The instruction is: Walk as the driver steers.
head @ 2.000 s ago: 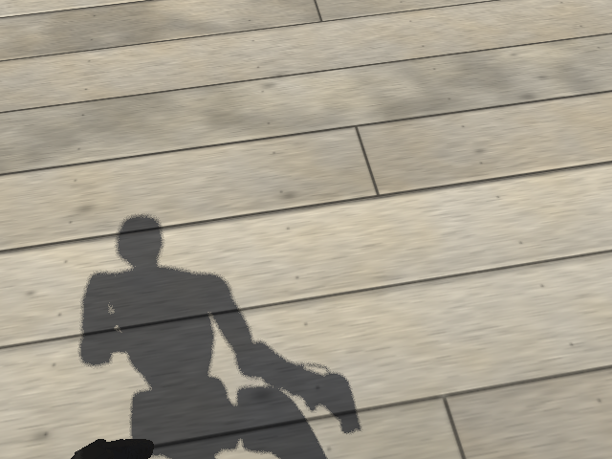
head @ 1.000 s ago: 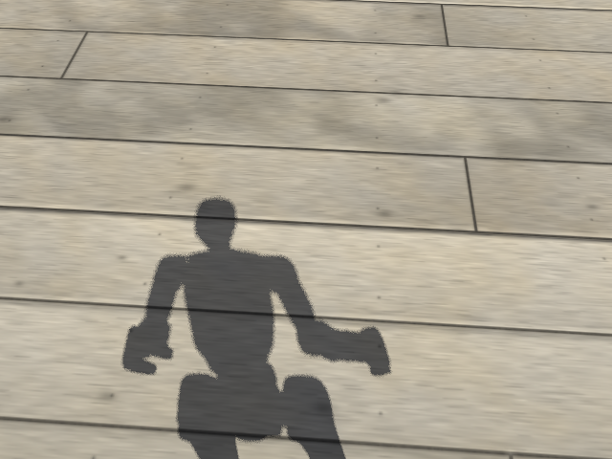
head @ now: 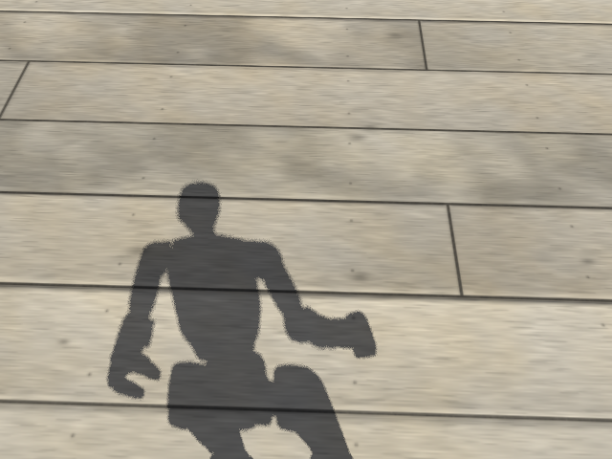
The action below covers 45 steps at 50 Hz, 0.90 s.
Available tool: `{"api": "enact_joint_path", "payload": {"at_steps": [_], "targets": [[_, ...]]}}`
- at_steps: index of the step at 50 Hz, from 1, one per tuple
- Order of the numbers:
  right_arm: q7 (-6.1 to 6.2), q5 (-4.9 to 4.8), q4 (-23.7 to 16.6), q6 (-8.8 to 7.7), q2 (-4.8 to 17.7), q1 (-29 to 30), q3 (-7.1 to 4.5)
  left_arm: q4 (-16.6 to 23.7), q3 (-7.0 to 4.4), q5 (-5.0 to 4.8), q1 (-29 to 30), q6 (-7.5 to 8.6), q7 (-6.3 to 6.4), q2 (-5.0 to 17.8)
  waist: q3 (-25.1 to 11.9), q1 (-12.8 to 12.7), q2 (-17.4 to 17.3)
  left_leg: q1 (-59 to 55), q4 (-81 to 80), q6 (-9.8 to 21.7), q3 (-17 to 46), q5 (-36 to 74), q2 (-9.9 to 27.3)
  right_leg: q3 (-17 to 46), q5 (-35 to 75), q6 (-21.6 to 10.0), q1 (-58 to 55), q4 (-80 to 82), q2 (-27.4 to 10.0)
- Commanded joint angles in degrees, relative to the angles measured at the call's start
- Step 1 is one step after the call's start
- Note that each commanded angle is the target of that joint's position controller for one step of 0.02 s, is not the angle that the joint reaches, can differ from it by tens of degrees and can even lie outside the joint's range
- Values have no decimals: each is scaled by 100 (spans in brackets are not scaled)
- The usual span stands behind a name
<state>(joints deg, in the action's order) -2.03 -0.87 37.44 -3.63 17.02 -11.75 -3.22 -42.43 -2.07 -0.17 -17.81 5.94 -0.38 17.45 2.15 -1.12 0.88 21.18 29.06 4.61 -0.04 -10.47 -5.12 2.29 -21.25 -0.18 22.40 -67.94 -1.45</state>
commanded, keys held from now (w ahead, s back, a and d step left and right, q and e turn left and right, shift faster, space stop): w+q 0.34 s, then w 0.02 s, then w+e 0.64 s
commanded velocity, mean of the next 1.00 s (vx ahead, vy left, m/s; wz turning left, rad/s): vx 0.49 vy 0.00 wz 0.06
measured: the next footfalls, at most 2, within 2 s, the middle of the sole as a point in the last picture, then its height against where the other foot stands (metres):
right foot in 0.34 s outside the picture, level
left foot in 0.78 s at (243, 405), level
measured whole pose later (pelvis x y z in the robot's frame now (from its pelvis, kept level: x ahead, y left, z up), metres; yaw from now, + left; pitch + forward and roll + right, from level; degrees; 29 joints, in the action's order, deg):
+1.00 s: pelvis +0.53 +0.06 +0.01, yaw +0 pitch +1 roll +2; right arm -0.5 0.6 42.5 -5.2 15.0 -15.7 -3.2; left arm -40.7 -4.2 -1.6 -15.7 1.3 0.0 18.7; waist 0.8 1.2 3.1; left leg 9.2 20.1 1.3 -4.7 -11.7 -1.0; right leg 3.5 -15.8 0.9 34.0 -63.4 -3.7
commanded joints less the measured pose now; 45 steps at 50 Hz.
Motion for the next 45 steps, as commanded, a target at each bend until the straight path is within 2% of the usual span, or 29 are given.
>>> {"api": "enact_joint_path", "payload": {"at_steps": [1, 4, 8, 10, 12, 15, 16, 17, 18, 19, 20, 21, 22, 23, 24, 26, 28, 30, 33, 35, 37, 38, 39, 40, 41, 42, 43, 44, 45], "targets": [[84, 81, -377, -40, 757, -232, -202, 689, -197, 102, 340, 156, 7, 754, -500, 84, -317, -1639, -1580, 1291, 2346, 939, 1584, 309, 447, 115, 1654, 261, -444], [166, 11, -260, -73, 827, -217, -216, 704, -134, 156, 405, 5, 39, 543, -239, -24, -340, -844, -1744, 1278, 1772, 1550, 1350, 94, 780, 384, 1486, 1002, -388], [261, -52, -52, -11, 948, -540, -262, 921, -8, 129, 1432, 48, 5, 242, -104, 355, -452, -366, -1580, 848, 1304, 1257, 876, -48, 2452, 466, 824, 2957, -8], [280, -85, 63, 24, 1005, -819, -283, 1007, -23, 42, 1802, 86, -42, 293, -136, 510, -502, -485, -1498, 769, 1551, 936, 973, -5, 2790, 448, 538, 3449, 161], [300, -122, 131, 60, 962, -933, -280, 1043, -95, -4, 1889, 112, -73, 469, -166, 481, -591, -912, -1207, 674, 1919, 696, 1129, 208, 2658, 353, 463, 3824, 171], [317, -84, 133, 129, 932, -857, -298, 979, -226, -27, 1558, 159, -80, 687, -248, 233, -808, -1382, -630, 504, 2353, 953, 1323, 251, 1894, 75, 51, 4023, 154], [302, -65, 99, 143, 825, -785, -263, 872, -309, -10, 1080, 181, -50, 790, -478, -39, -792, -1316, -152, 369, 2267, 1328, 1111, 137, 1868, -96, -668, 4263, 162], [269, -2, 2, 136, 546, -747, -155, 806, -395, 80, 342, 205, -8, 999, -1188, -401, -562, -894, 1055, 181, 1997, 1095, 801, 574, 1760, -417, -1996, 4117, -414], [274, 0, -94, 93, 93, -1382, -12, 703, -505, 192, -395, 163, 25, 1457, -2152, -335, 663, 714, 3050, -222, 1237, -674, 47, 2539, 1139, -1157, -4092, 4168, -1720], [274, -129, -42, 40, 216, -1838, 24, 439, -505, 69, -696, 106, -67, 1335, -2396, -208, 1887, 1899, 4218, -363, 1073, -2338, 20, 4598, -261, -1657, -4485, 4876, -2293], [270, -174, 55, 42, 699, -1467, -88, 503, -383, -10, -433, 86, -74, 837, -1523, -322, 1038, 2272, 4655, -397, 1207, -1921, 307, 4138, -961, -1471, -3813, 5104, -2016], [258, -103, -68, 44, 818, -825, -109, 524, -313, 3, -132, 36, -63, 630, -872, -345, 501, 2274, 4630, -398, 940, -1489, 504, 3222, -602, -1289, -3044, 5139, -1718], [251, 3, -206, 13, 748, -408, -93, 511, -265, 43, 119, 0, -72, 565, -425, -231, 251, 2200, 4340, -380, 750, -1216, 672, 2678, 96, -1277, -2317, 5259, -1465], [236, 73, -255, -14, 671, -262, -104, 501, -222, 64, 258, -9, -77, 477, -197, -87, 263, 2015, 3950, -369, 681, -981, 869, 2312, 708, -1274, -1854, 5391, -1244], [215, 74, -252, -33, 559, -299, -81, 494, -204, 75, 314, -8, -79, 449, -146, 26, 391, 1758, 3677, -378, 616, -867, 935, 2088, 1144, -1276, -1566, 5499, -1088], [192, 110, -228, -59, 362, -339, -12, 426, -214, -13, 275, 4, -79, 486, -236, 119, 511, 1550, 3064, -455, 429, -882, 943, 1801, 1827, -1395, -1405, 5591, -955], [179, 162, -328, -111, 208, 6, 78, 359, -282, -77, 217, -21, -36, 703, -199, 57, 438, 1355, 2153, -553, 306, -577, 917, 1496, 2099, -1438, -1208, 5683, -882], [140, 140, -384, -168, 124, 435, 139, 282, -332, -107, 114, -73, 6, 857, -158, -77, 408, 930, 1240, -625, 248, 155, 789, 1231, 2088, -1340, -964, 5685, -740], [82, 56, -454, -228, 254, 903, 113, 143, -357, -143, -252, -155, 33, 943, -161, -249, 417, 431, 505, -703, 266, 919, 570, 1301, 1905, -1224, -919, 5569, -759], [66, 23, -521, -268, 384, 1062, 58, 87, -361, -171, -405, -204, 50, 944, -157, -235, 432, 178, 147, -641, 362, 914, 530, 1550, 1559, -1104, -1051, 5386, -840], [79, 8, -490, -302, 505, 894, -21, 75, -363, -169, -389, -253, 70, 933, -202, -32, 479, -367, -181, -500, 346, 796, 527, 1714, 1330, -936, -1047, 5073, -831], [108, 22, -396, -306, 592, 574, -87, 78, -330, -146, -398, -271, 75, 811, -326, 146, 465, -931, -340, -390, 292, 684, 547, 1681, 1327, -812, -916, 4762, -673], [162, 73, -315, -313, 775, 24, -178, 126, -257, -106, -338, -260, 68, 587, -639, 450, 377, -1809, -392, -200, 527, 517, 874, 1479, 1345, -614, -573, 3995, -361], [226, 140, -215, -286, 1162, -920, -283, 271, -115, 21, -342, -233, 66, 162, -1439, 808, -504, -3162, -383, 154, 1628, 282, 2026, 905, 111, -341, 234, 2181, 86], [179, 156, -67, -171, 1448, -1134, -367, 462, -81, -174, -931, -176, 86, 68, -1799, 505, -2108, -3977, -1007, 879, 3883, -1264, 3000, 388, -1360, -135, 1832, 665, 450], [151, 92, -84, -165, 957, -972, -266, 339, -216, -260, -744, -204, 117, 608, -1186, 594, -1328, -3511, -1283, 805, 3934, -2144, 2823, 625, -1013, -67, 2330, -49, 103], [156, 65, -87, -168, 688, -755, -190, 395, -278, -240, -342, -235, 104, 757, -649, 596, -986, -3006, -1333, 651, 3132, -1794, 2613, 581, -514, -59, 2460, -218, -38], [141, 104, -96, -180, 530, -450, -133, 374, -277, -194, -233, -276, 105, 668, -428, 443, -695, -2517, -1448, 575, 2523, -1068, 2364, 511, -109, -10, 2252, -177, -201], [134, 139, -56, -183, 386, -246, -103, 417, -290, -146, -103, -305, 88, 599, -221, 336, -685, -2157, -1575, 574, 2062, -492, 2191, 499, 153, 19, 2163, -18, -326]]}}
